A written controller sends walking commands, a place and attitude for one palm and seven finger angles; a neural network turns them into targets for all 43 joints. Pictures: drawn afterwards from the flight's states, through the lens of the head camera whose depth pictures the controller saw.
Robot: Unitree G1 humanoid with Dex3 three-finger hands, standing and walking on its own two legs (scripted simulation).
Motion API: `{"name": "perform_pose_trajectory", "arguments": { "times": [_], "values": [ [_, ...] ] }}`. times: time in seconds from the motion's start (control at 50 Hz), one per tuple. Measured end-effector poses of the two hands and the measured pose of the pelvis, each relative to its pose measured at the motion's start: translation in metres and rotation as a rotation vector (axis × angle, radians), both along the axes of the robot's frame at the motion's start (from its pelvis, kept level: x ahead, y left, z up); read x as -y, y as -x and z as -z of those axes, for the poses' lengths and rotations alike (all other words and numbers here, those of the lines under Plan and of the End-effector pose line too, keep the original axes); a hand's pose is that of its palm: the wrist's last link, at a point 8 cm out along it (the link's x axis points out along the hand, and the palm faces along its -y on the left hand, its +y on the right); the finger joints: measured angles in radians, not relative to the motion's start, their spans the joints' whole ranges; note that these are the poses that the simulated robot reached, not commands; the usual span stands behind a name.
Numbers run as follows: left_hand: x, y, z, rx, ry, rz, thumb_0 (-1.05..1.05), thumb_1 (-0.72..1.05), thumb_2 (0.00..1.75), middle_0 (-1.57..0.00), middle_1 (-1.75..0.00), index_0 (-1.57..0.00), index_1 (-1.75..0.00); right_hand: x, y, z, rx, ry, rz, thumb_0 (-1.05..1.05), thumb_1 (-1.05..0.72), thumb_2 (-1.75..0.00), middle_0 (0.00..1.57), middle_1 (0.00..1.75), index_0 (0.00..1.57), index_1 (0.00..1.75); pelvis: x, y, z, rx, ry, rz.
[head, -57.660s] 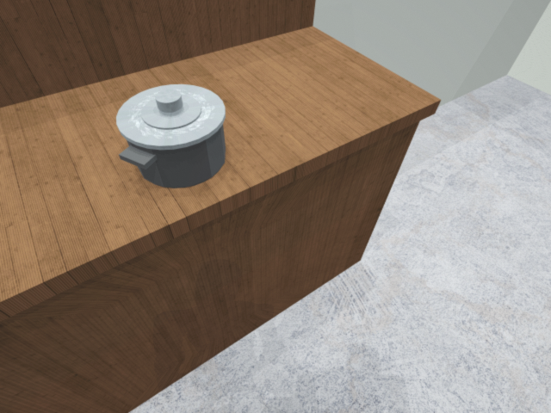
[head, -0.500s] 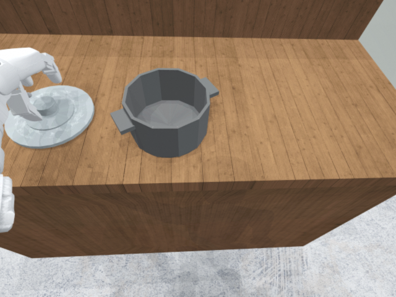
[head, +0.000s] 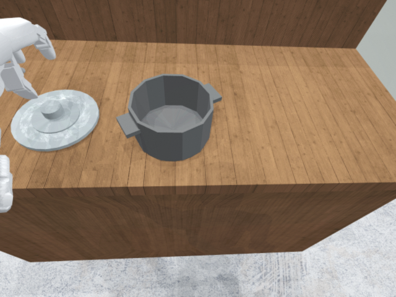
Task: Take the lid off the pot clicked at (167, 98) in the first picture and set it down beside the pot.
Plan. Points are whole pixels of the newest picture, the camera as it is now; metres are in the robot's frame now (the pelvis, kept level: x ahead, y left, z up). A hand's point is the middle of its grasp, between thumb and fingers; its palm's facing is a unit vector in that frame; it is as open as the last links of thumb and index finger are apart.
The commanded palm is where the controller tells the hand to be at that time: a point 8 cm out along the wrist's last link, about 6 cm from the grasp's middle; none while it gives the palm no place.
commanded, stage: raise the empty hand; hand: left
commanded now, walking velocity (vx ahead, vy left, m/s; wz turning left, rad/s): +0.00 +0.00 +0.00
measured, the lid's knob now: (52, 109) +0.50 +0.30 +0.07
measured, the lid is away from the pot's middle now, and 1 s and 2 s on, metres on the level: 0.26 0.26 0.26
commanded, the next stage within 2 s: draw the hand back to the body in 0.40 s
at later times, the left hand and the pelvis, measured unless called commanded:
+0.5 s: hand (8, 53) +0.49 +0.31 +0.22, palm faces -0.29 -0.13 -0.95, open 11.0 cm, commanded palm +0.49 +0.29 +0.29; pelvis +0.01 +0.00 +0.00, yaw +0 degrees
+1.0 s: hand out of the picture +0.43 +0.33 +0.20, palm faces -0.25 -0.07 -0.96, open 11.0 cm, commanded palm +0.39 +0.31 +0.28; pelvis +0.00 +0.01 +0.00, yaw +3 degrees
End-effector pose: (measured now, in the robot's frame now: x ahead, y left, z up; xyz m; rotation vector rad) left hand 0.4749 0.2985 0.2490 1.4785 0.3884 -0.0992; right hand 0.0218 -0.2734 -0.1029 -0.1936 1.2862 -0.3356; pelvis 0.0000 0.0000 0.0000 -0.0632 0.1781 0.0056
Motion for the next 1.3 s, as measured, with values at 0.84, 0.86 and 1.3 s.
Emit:
{"name": "perform_pose_trajectory", "arguments": {
  "times": [0.84,0.86,1.3],
  "values": [
    [-0.01,0.021,-0.013,0.047,-0.044,0.01,0.0,-0.07,0.79,-0.43,-0.74,-0.43,-0.73,-0.018,-0.054,-0.005,0.096,-0.045,-0.101,0.0,-0.9,-0.9,0.2,0.3,0.2,0.3,-0.008,-0.005,-0.003,0.017,0.002,-0.04],
    [-0.011,0.025,-0.016,0.069,-0.03,0.019,0.0,-0.07,0.79,-0.43,-0.74,-0.43,-0.73,-0.019,-0.058,-0.005,0.112,-0.047,-0.108,0.0,-0.9,-0.9,0.2,0.3,0.2,0.3,-0.009,-0.005,-0.003,0.02,0.001,-0.039],
    [0.014,0.103,-0.027,0.931,1.129,0.069,0.0,-0.01,0.8,-0.41,-0.7,-0.41,-0.7,-0.043,-0.122,-0.027,0.405,-0.077,-0.286,0.0,-0.9,-0.9,0.2,0.3,0.21,0.3,0.006,-0.015,-0.007,0.189,-0.026,-0.032]
  ]
}}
